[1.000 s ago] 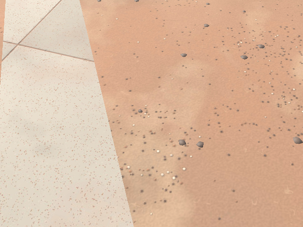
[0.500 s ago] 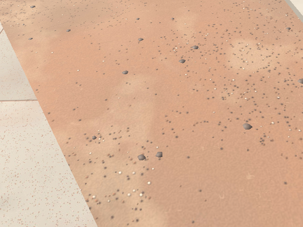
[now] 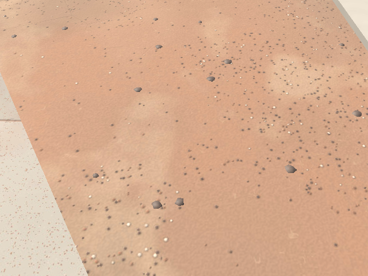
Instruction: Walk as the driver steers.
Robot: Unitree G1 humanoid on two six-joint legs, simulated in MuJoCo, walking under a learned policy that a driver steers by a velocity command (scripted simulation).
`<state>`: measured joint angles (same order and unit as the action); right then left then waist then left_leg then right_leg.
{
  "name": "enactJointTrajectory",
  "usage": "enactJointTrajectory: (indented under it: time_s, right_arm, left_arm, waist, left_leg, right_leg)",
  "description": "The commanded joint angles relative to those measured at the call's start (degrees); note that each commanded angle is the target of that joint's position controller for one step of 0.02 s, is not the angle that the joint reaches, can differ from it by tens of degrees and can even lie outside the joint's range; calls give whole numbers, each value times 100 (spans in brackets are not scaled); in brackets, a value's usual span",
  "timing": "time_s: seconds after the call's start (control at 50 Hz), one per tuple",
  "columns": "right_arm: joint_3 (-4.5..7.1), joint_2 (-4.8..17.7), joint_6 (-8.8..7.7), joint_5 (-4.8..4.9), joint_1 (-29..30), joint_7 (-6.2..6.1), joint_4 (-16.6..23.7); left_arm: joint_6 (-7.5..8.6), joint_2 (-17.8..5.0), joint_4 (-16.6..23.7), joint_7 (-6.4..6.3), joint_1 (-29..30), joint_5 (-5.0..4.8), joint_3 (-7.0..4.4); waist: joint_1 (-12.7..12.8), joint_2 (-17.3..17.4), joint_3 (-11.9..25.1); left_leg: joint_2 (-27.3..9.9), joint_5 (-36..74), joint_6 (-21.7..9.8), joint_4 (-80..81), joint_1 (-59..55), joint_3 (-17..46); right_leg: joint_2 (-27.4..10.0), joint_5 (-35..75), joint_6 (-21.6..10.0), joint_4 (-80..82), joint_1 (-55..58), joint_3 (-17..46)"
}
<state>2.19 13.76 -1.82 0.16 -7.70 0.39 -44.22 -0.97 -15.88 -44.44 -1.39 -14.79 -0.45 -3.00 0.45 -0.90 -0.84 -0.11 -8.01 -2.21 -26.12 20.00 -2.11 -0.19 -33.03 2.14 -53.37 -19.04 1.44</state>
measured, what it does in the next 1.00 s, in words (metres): walks ahead, turning left: right foot, then left foot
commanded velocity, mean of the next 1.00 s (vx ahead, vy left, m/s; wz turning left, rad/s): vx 0.43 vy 0.00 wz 0.28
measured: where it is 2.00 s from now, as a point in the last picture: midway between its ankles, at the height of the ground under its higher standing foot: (142, 207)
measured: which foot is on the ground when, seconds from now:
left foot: down 0.00-0.20, up 0.22-0.66, down 0.68-1.00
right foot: up 0.00-0.18, down 0.20-0.70, up 0.72-1.00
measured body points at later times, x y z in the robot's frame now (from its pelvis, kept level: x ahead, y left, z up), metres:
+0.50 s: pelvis +0.14 -0.03 +0.01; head +0.16 -0.06 +0.46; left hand +0.09 +0.23 -0.11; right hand +0.34 -0.27 -0.10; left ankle +0.29 +0.15 -0.67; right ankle +0.04 -0.14 -0.74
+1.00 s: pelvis +0.42 +0.06 +0.01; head +0.45 +0.07 +0.46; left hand +0.52 +0.37 -0.07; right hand +0.59 -0.18 -0.11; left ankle +0.37 +0.12 -0.74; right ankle +0.65 -0.07 -0.67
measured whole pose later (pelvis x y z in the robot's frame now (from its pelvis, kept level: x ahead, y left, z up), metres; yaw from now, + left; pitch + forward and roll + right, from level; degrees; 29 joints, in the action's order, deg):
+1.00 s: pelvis +0.42 +0.06 +0.01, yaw +21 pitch +2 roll +1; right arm 4.0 15.8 -2.9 1.1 -17.2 0.3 -43.1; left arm 6.2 -16.8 -38.6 -0.8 -5.6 1.0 -3.0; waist -3.2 -1.6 -2.0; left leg 7.6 -11.5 -5.4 -19.3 9.2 5.9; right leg -6.6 -2.3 3.8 -43.6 -39.7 5.8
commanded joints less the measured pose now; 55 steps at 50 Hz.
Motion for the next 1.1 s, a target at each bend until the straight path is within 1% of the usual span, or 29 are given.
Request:
enactJointTrajectory:
  time_s: [0.02,0.06,0.1,0.14,0.18,0.2,0.22,0.24,0.26,0.28,0.32,0.38,0.48,0.58,0.62,0.64,0.66,0.68,0.7,0.72,0.74,0.76,0.78,0.8,0.82,0.88,0.98,1.04,1.1]
  right_arm:
    - [328,1120,-18,31,79,-108,247]
    - [332,1056,-58,67,224,-115,256]
    - [354,1093,-52,125,142,-102,209]
    - [357,1122,5,189,160,-89,187]
    - [256,795,22,140,308,-70,229]
    - [110,295,-10,51,474,-21,362]
    - [122,292,-109,125,569,-1,566]
    - [227,712,-213,239,618,-21,607]
    - [280,888,-256,248,367,-4,514]
    - [302,917,-271,147,227,5,378]
    - [305,808,-283,35,288,21,286]
    - [249,527,-208,95,361,75,253]
    - [162,339,-178,150,999,193,555]
    - [74,267,-232,162,1547,406,893]
    - [130,417,-249,141,1419,464,967]
    - [206,571,-234,121,1114,461,934]
    - [342,827,-213,138,344,435,761]
    - [509,1150,-180,161,-617,351,527]
    - [624,1605,-97,131,-1484,190,353]
    - [606,1816,-135,134,-1284,202,472]
    - [494,1353,-119,71,-1393,177,432]
    - [435,1124,-151,66,-1174,155,405]
    - [398,1061,-196,81,-758,159,478]
    - [353,899,-224,53,-428,150,559]
    - [333,870,-232,-7,-266,128,646]
    - [359,935,-272,57,-286,64,633]
    - [424,1142,-187,125,-715,-64,534]
    - [436,1189,-119,175,-1081,-94,425]
    - [436,1150,-70,162,-1156,-122,421]
  left_arm:
    - [96,-513,232,-29,-361,-5,-189]
    - [214,-320,109,-11,-440,44,-142]
    - [299,-327,73,37,-391,44,-145]
    - [344,-336,-54,79,-615,19,-166]
    - [356,-392,-285,84,-1192,29,-204]
    - [391,-692,-343,38,-1680,48,-259]
    - [427,-1343,-166,67,-1487,70,-371]
    - [524,-1286,-62,64,-1134,160,-357]
    - [609,-1016,7,65,-792,103,-278]
    - [656,-831,35,92,-666,53,-224]
    - [676,-701,-13,83,-726,32,-181]
    - [690,-516,-199,35,-1138,81,-141]
    - [659,-610,-308,-7,-1239,108,-161]
    - [557,-699,-485,-5,-1401,25,-195]
    - [504,-854,-465,-28,-1271,2,-238]
    - [468,-979,-442,-65,-1224,-5,-276]
    - [416,-1062,-413,-103,-1147,12,-302]
    - [412,-1080,-352,-133,-1053,0,-294]
    - [500,-801,-142,-128,-1114,146,-187]
    - [697,-134,58,3,-1579,100,58]
    - [918,-745,164,87,-840,-89,-102]
    - [996,-840,365,101,-318,-237,-115]
    - [1028,-751,405,53,-151,-144,-99]
    - [987,-791,389,8,-125,6,-157]
    - [909,-761,394,15,-254,53,-175]
    - [734,-571,531,17,-246,143,-155]
    - [771,-284,923,72,1040,157,-12]
    - [819,-432,1078,161,1485,25,-41]
    - [875,-716,1131,225,1413,-9,-156]
  waist:
    - [67,1091,236]
    - [148,1079,329]
    - [140,976,414]
    - [304,843,390]
    - [574,524,208]
    - [693,-552,160]
    - [543,-1431,-364]
    - [397,-1145,-686]
    - [158,-998,-728]
    - [97,-828,-545]
    - [144,-606,-358]
    - [275,-545,-217]
    - [493,-548,-461]
    - [617,-442,-789]
    - [386,-609,-549]
    - [165,-775,-243]
    - [-267,-817,244]
    - [-780,-645,781]
    - [-938,337,1511]
    - [-383,1563,2459]
    - [-790,875,2333]
    - [-730,655,1465]
    - [-407,5,839]
    - [-175,-75,568]
    - [23,83,413]
    - [177,238,170]
    - [-283,359,0]
    - [-462,498,67]
    - [-316,669,155]
  left_leg:
    - [-1387,-2192,-922,1895,-298,1849]
    - [-1162,-1736,-856,1869,-12,1324]
    - [-1192,-1818,-906,1741,-24,1254]
    - [-1181,-2334,-816,1502,321,1188]
    - [-847,-2852,-473,674,991,896]
    - [-350,-2623,-65,-1119,1796,336]
    - [151,-2204,22,-2440,3003,103]
    - [-172,-1891,-106,-3108,3265,660]
    - [-344,-1303,-145,-3248,3437,769]
    - [-427,-892,-133,-3189,3343,724]
    - [-482,-146,-12,-2956,3093,615]
    - [-403,581,170,-2751,2946,498]
    - [-263,1244,255,-1622,2480,322]
    - [-173,848,-55,-820,2270,-79]
    - [82,358,-305,-702,1697,-366]
    - [294,98,-433,-747,1196,-526]
    - [524,50,-591,-683,261,-613]
    - [558,448,-826,-424,-1307,-386]
    - [-609,520,-1194,-565,-3314,1360]
    - [-2031,-757,-2406,394,-4876,4832]
    - [-1856,-1010,-2071,853,-4630,4608]
    - [-1625,-626,-1817,876,-3859,3671]
    - [-1349,17,-1654,996,-2760,3038]
    - [-1124,518,-1561,1081,-2009,2583]
    - [-990,805,-1583,1239,-1445,2388]
    - [-833,1278,-1656,1491,-581,1988]
    - [-279,968,-1163,1275,-81,1433]
    - [-469,468,-1067,1000,-455,1875]
    - [-723,257,-910,404,-1089,2490]
  right_leg:
    - [-195,421,-98,46,-453,-129]
    - [-172,884,-232,763,133,-252]
    - [-138,1256,-299,1391,407,-346]
    - [-20,1817,-399,2149,1001,-560]
    - [-13,1382,-554,2602,1578,-428]
    - [-1152,51,-888,3589,1946,1255]
    - [-2154,-1622,-1543,4676,1736,3403]
    - [-2325,-1953,-1796,4926,1356,3874]
    - [-2129,-1423,-1639,4801,1494,3395]
    - [-1868,-697,-1429,4707,1658,2806]
    - [-1530,624,-1173,4712,1827,1868]
    - [-1316,2008,-1073,4700,2019,857]
    - [-1272,2847,-967,4751,1870,-139]
    - [-1546,3761,-949,4485,2384,-596]
    - [-1588,5921,-841,3879,2609,-825]
    - [-1595,7253,-768,3320,2716,-926]
    - [-1528,8118,-672,2340,2637,-1049]
    - [-1357,7915,-487,1065,1865,-1158]
    - [-993,4754,-293,-832,122,-1083]
    - [258,133,3,-2841,-1939,-199]
    - [-53,398,-137,-3127,-2494,676]
    - [-283,800,-253,-2907,-2704,523]
    - [-511,1184,-260,-2354,-2480,466]
    - [-678,1370,-216,-1887,-2118,442]
    - [-754,1473,-168,-1735,-1779,457]
    - [-777,1688,95,-984,-1587,284]
    - [-308,3686,210,1453,-1094,54]
    - [-91,3913,187,2130,-844,180]
    - [-65,3235,-20,2492,-667,374]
